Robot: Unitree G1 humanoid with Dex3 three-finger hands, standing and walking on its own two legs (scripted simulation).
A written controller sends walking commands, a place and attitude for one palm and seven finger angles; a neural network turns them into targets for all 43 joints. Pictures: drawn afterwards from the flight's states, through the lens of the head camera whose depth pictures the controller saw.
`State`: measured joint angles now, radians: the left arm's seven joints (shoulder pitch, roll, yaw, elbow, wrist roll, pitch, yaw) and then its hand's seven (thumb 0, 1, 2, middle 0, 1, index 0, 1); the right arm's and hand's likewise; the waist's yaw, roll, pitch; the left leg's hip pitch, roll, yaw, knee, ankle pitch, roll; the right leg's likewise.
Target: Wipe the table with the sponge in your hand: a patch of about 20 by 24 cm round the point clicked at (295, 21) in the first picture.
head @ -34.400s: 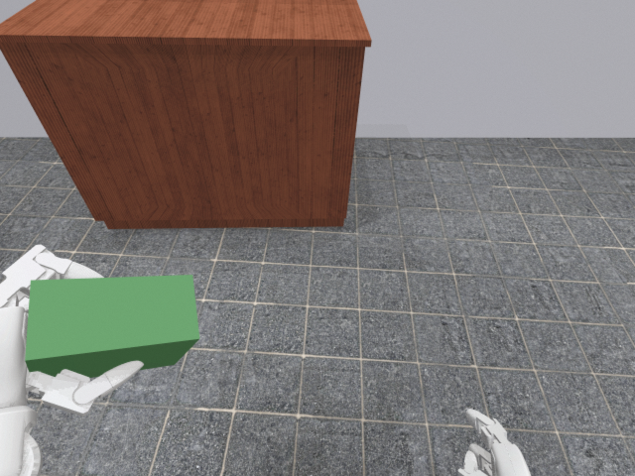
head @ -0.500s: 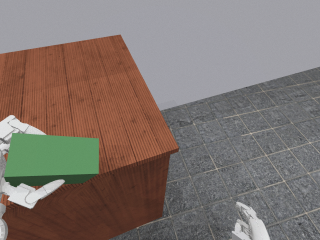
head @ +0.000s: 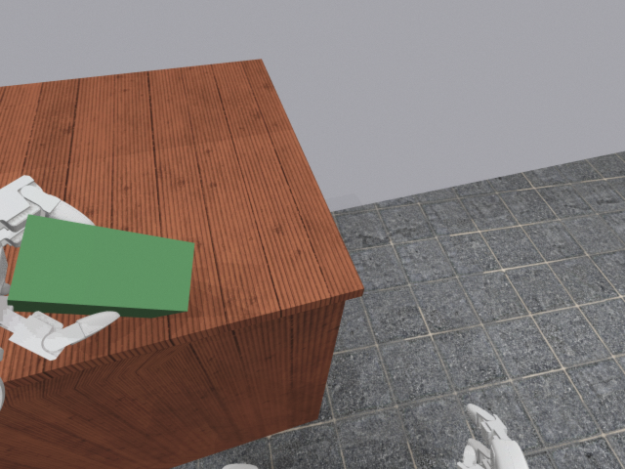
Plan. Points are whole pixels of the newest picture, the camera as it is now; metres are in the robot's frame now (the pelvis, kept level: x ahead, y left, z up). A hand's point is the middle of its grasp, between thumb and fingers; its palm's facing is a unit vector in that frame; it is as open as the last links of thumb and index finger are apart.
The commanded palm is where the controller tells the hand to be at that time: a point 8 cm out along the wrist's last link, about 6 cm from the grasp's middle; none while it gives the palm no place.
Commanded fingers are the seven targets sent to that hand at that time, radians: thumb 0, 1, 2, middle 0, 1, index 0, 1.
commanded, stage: come to a stop and stand still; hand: left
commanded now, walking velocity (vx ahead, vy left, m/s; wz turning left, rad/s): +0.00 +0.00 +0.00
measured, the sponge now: (127, 279) +0.25 +0.22 +0.15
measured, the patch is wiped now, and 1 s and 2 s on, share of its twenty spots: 0.00 0.00 0.00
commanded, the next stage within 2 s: look again from close up in 0.84 s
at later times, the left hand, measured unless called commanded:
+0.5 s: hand out of the picture +0.22 +0.33 +0.16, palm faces +0.41 -0.86 -0.31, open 10.5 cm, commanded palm +0.16 +0.35 +0.18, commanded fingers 0.00 0.10 1.30 -1.20 -1.60 -1.20 -1.60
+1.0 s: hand out of the picture +0.22 +0.34 +0.16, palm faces +0.39 -0.86 -0.34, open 10.5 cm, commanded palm +0.17 +0.37 +0.18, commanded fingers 0.00 0.10 1.30 -1.20 -1.60 -1.20 -1.60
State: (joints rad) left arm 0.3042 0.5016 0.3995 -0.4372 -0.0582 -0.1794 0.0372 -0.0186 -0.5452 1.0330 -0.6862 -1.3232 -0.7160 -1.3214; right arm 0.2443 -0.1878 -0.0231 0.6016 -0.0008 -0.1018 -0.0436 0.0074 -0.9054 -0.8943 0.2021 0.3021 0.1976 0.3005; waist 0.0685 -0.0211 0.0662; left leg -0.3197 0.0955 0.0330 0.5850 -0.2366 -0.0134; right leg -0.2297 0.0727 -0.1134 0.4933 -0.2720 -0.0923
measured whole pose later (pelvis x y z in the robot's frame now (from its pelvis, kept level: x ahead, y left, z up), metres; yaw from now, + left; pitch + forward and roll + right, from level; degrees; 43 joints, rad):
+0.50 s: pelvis -0.01 +0.08 +0.01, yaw -1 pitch -1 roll -1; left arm 0.37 0.34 0.35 -0.41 -0.03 -0.19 0.11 -0.01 -0.54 1.03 -0.68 -1.32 -0.71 -1.32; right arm 0.23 -0.18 0.04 0.59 0.00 -0.15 -0.02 0.01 -0.90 -0.89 0.20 0.30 0.20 0.30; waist 0.04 -0.04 0.03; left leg -0.25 0.01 0.10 0.48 -0.21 0.06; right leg -0.19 -0.01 -0.05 0.42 -0.21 0.01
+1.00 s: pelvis +0.00 +0.10 +0.01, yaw -1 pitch -1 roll -2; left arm 0.41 0.35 0.35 -0.47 -0.03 -0.19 0.12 -0.02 -0.54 1.03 -0.68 -1.33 -0.71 -1.32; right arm 0.21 -0.19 0.02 0.58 0.00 -0.12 -0.02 0.01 -0.90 -0.89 0.20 0.30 0.20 0.30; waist 0.03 -0.03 0.06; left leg -0.23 -0.01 0.10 0.48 -0.23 0.08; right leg -0.16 -0.03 -0.05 0.40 -0.21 0.04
